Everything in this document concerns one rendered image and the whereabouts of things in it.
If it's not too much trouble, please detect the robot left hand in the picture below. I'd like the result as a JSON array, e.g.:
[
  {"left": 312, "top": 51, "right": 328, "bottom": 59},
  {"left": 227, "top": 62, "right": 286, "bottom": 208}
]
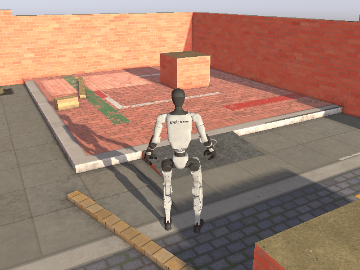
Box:
[{"left": 144, "top": 153, "right": 157, "bottom": 165}]

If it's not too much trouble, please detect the right robot forearm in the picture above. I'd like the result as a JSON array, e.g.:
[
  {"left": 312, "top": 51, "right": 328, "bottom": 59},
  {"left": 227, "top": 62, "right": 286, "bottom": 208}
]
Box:
[{"left": 203, "top": 134, "right": 214, "bottom": 152}]

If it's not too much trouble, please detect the left robot upper arm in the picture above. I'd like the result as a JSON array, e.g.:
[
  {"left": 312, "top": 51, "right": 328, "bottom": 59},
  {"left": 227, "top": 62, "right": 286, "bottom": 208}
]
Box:
[{"left": 152, "top": 113, "right": 167, "bottom": 144}]

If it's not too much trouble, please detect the left robot foot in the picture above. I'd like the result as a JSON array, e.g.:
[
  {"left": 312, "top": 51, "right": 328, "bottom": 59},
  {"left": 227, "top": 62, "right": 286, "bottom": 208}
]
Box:
[{"left": 164, "top": 217, "right": 172, "bottom": 231}]

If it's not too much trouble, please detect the robot right hand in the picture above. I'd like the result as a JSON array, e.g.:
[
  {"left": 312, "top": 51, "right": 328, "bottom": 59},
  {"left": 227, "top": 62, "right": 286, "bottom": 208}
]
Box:
[{"left": 204, "top": 148, "right": 216, "bottom": 160}]

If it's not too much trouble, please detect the right robot upper arm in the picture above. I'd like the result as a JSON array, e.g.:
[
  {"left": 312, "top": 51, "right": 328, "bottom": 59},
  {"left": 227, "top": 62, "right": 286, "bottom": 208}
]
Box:
[{"left": 191, "top": 112, "right": 208, "bottom": 143}]

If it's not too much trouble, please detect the robot left shin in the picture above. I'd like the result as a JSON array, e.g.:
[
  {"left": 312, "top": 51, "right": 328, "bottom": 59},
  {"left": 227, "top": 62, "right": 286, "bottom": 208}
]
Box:
[{"left": 163, "top": 186, "right": 172, "bottom": 223}]

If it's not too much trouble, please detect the left robot forearm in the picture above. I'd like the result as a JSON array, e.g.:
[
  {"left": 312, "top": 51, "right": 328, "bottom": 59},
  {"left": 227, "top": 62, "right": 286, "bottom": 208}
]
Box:
[{"left": 146, "top": 135, "right": 157, "bottom": 155}]

